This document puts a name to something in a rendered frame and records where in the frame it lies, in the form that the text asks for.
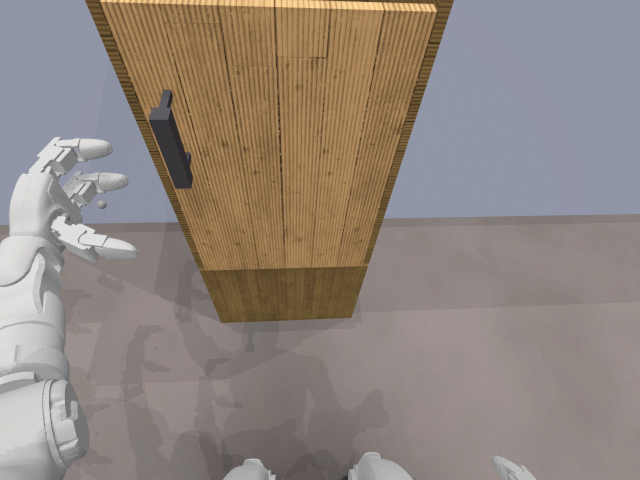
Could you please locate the right robot shin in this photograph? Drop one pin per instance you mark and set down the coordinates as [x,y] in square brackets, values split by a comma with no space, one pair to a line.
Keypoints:
[370,455]

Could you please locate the handle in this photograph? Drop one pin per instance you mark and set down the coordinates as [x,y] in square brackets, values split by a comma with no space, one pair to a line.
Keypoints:
[168,138]

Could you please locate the left robot forearm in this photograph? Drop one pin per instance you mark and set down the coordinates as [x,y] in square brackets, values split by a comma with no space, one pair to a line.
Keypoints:
[32,316]

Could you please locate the robot left upper arm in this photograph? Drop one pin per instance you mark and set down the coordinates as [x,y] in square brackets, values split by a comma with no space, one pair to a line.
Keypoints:
[42,431]

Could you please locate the robot right thigh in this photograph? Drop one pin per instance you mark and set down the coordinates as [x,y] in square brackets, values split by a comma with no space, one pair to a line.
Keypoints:
[378,469]

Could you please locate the robot left hand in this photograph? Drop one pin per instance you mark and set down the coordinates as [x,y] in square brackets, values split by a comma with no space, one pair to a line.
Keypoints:
[38,200]

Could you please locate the robot right hand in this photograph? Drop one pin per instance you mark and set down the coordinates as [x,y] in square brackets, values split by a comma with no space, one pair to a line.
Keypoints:
[510,471]

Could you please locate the cupboard door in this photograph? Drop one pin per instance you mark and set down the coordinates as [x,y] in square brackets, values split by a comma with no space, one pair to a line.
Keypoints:
[292,111]

